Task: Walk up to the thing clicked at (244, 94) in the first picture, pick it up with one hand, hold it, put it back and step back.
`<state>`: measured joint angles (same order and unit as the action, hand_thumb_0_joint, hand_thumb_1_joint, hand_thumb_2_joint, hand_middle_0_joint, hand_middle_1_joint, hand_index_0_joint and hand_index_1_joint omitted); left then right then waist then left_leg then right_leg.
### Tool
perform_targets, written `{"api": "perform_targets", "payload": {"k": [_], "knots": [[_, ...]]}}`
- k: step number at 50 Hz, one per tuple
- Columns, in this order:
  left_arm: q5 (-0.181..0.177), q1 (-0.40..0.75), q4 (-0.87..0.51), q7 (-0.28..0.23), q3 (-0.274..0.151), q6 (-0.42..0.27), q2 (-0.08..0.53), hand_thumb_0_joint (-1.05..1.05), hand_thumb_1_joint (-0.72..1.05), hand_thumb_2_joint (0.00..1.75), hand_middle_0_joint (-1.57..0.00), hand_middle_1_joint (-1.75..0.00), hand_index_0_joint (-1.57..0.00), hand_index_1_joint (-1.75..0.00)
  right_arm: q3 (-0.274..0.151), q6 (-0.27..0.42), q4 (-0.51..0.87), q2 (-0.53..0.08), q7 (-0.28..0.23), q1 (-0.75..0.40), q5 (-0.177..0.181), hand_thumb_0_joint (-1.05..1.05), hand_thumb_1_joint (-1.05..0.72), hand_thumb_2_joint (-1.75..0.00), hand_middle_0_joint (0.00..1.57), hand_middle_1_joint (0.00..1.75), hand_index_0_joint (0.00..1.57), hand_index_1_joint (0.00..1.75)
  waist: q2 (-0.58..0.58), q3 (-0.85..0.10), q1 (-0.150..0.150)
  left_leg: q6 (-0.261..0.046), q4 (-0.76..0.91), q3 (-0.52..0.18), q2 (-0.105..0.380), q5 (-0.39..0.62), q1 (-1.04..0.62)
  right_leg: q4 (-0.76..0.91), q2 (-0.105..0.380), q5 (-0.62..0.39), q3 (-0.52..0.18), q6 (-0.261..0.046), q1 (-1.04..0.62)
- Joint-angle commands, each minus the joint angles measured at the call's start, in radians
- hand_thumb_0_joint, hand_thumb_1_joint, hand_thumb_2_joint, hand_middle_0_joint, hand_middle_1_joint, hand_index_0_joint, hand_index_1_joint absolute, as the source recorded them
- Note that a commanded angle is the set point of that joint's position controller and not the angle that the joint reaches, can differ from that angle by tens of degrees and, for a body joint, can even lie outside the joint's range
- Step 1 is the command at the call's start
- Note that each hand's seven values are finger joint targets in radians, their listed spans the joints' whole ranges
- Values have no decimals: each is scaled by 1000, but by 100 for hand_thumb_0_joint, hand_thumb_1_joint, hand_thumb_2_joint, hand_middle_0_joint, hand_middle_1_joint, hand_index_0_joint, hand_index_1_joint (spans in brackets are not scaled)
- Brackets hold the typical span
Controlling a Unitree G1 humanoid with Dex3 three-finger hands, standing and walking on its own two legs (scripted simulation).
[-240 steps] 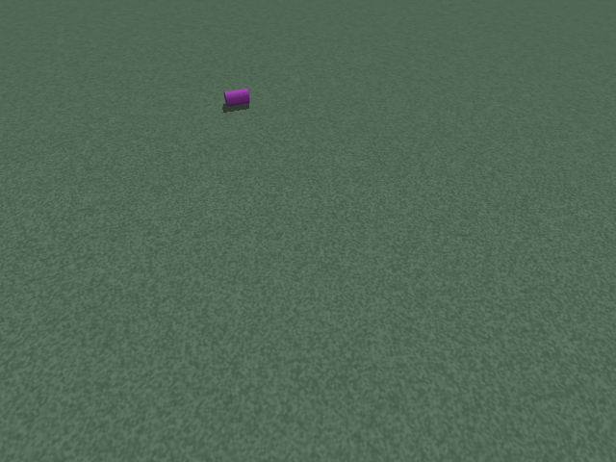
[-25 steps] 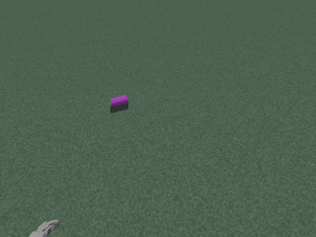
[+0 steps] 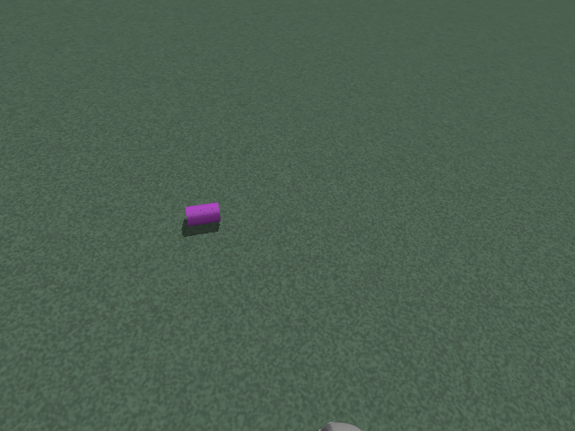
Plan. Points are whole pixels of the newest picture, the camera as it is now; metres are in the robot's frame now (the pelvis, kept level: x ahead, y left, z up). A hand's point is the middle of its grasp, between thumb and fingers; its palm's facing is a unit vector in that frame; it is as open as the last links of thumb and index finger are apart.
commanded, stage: walk up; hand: left
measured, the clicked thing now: (203, 214) +1.08 +0.32 -0.72
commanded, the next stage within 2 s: none
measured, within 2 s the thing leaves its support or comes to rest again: neither
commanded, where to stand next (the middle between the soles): +0.58 -0.03 m, yaw +0 degrees
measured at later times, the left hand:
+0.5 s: hand (158, 340) +0.28 +0.20 -0.11, palm faces -0.01 -0.92 -0.40, open 7.3 cm
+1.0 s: hand (158, 275) +0.42 +0.25 -0.15, palm faces -0.06 -0.94 -0.35, open 7.3 cm
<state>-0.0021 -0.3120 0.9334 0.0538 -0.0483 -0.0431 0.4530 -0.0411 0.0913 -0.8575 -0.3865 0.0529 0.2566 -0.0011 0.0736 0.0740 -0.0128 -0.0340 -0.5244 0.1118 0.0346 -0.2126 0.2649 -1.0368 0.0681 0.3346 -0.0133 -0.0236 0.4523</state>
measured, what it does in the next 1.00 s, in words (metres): walks ahead: right foot, then left foot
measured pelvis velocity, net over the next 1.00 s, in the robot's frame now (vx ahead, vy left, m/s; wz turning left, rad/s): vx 0.37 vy -0.03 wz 0.00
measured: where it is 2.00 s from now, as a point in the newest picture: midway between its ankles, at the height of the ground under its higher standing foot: (278, 347)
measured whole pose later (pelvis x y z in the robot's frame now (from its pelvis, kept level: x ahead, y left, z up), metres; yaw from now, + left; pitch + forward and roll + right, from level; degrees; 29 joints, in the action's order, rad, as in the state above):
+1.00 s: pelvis +0.37 -0.03 +0.00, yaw +0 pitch -3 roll +1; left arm 0.01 -0.29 0.90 0.05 -0.05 -0.04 0.43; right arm -0.04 0.07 -0.84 -0.40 0.04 0.31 -0.01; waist 0.05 0.10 0.01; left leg -0.03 -0.52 0.10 0.03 -0.27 0.21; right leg -0.87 0.09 0.33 0.01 -0.01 0.49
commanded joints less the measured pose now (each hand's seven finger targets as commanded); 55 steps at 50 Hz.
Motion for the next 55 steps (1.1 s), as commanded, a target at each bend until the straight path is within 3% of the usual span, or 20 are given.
{"api": "perform_targets", "payload": {"k": [1,8,13,14,15,16,18,21,24,31,34,36,37,38,39,42,44,48,52,55], "knots": [[11,-14,-63,14,-50,-12,175,0,90,90,-20,-30,-20,-30,-93,26,59,-304,-21,37,-1,0,-90,-90,20,30,20,30,-233,-4,29,-186,348,-250,254,-186,-86,127,63,-68,-8,31,130],[15,137,-91,32,-55,-24,143,0,90,90,-20,-30,-20,-30,-95,19,60,-308,-15,46,-1,0,-90,-90,20,30,20,30,-196,13,44,-162,299,-167,222,-128,-73,405,46,-203,46,17,20],[18,-3,-38,8,-78,-50,177,0,90,90,-20,-30,-20,-30,-69,1,68,-251,-21,72,-2,0,-90,-90,20,30,20,30,-47,-103,-38,-95,-90,-63,146,144,12,548,-41,-142,92,-23,-386],[22,-119,-22,-7,-103,-60,242,0,90,90,-20,-30,-20,-30,-45,4,80,-186,-22,106,0,0,-90,-90,20,30,20,30,141,-175,-90,-50,-375,-6,65,35,130,626,116,1,-129,-63,-522],[15,-150,-39,-14,-120,-61,343,0,90,90,-20,-30,-20,-30,-43,2,94,-190,-22,101,9,0,-90,-90,20,30,20,30,261,-185,-102,-6,-574,-12,-71,-281,389,782,345,95,-584,-197,-643],[0,-122,-50,-17,-113,-57,336,0,90,90,-20,-30,-20,-30,-60,-12,67,-260,-37,57,-5,0,-90,-90,20,30,20,30,128,-140,-101,-3,-644,-126,0,-324,398,766,389,80,-626,-255,-549],[-13,-24,-80,-27,-92,-52,258,0,90,90,-20,-30,-20,-30,-61,-15,27,-259,-33,79,16,0,-90,-90,20,30,20,30,50,-84,-48,-7,-637,-181,38,-205,381,739,283,-78,-366,-225,-462],[-6,17,-105,-29,-72,-58,208,0,90,90,-20,-30,-20,-30,-60,-26,-9,-230,-16,130,0,0,-90,-90,20,30,20,30,94,-71,-6,8,-515,-150,49,-118,279,743,189,-235,-159,-179,-338],[4,27,-133,-25,-79,-62,218,0,90,90,-20,-30,-20,-30,-64,-34,8,-217,1,79,-12,0,-90,-90,20,30,20,30,91,-20,-12,37,-361,-117,64,-81,278,801,200,-96,-111,-207,-264],[12,20,-153,-18,-81,-60,240,0,90,90,-20,-30,-20,-30,-76,-22,39,-209,21,-32,-23,0,-90,-90,20,30,20,30,43,10,-28,38,-128,-89,74,51,167,801,206,136,-87,-185,-179],[10,56,-159,-17,-78,-55,251,0,90,90,-20,-30,-20,-30,-83,-11,26,-217,19,14,-22,0,-90,-90,20,30,20,30,8,-4,21,16,-58,-57,51,44,9,715,204,128,-67,-165,-121],[18,39,-160,-21,-52,-49,194,0,90,90,-20,-30,-20,-30,-100,1,-16,-255,0,151,-25,0,-90,-90,20,30,20,30,-121,-80,92,-13,-12,-63,8,-60,-228,436,132,-66,7,-118,-44],[10,-12,-163,-20,-29,-48,125,0,90,90,-20,-30,-20,-30,-120,10,-24,-324,-15,233,-31,0,-90,-90,20,30,20,30,-342,-130,126,-70,139,-302,149,-262,-350,94,41,-110,92,-63,73],[-5,-37,-157,-24,-30,-41,114,0,90,90,-20,-30,-20,-30,-131,14,11,-394,-19,229,-21,0,-90,-90,20,30,20,30,-417,-100,111,-172,302,-745,366,-303,-405,-68,-113,172,90,-18,290],[8,3,-134,-41,-46,-33,203,0,90,90,-20,-30,-20,-30,-132,8,19,-386,-18,198,3,0,-90,-90,20,30,20,30,-254,-69,98,-241,275,-765,409,-247,-295,-144,-37,200,-31,-27,267],[-5,-49,-88,-33,-44,-27,195,0,90,90,-20,-30,-20,-30,-93,8,54,-291,-31,90,3,0,-90,-90,20,30,20,30,-179,-49,27,-181,220,-394,280,33,-197,-64,31,65,-68,-21,176],[1,-70,-73,-20,-44,-20,177,0,90,90,-20,-30,-20,-30,-88,10,57,-284,-31,66,1,0,-90,-90,20,30,20,30,-230,-46,20,-176,225,-275,238,73,-115,26,40,19,-22,1,94],[12,2,-100,-3,-46,-20,157,0,90,90,-20,-30,-20,-30,-88,7,76,-301,-27,75,-6,0,-90,-90,20,30,20,30,-244,-17,40,-218,243,-243,241,15,-97,197,46,-21,29,24,82],[9,30,-97,-2,-52,-33,143,0,90,90,-20,-30,-20,-30,-87,-6,92,-301,-19,46,-6,0,-90,-90,20,30,20,30,-242,-16,28,-181,188,-188,203,11,-14,359,1,-112,74,15,-60],[14,-79,-46,-23,-68,-51,165,0,90,90,-20,-30,-20,-30,-64,-25,112,-245,-19,20,0,0,-90,-90,20,30,20,30,-112,-67,-39,-120,-36,-136,154,-4,115,481,-52,-187,83,7,-349]]}}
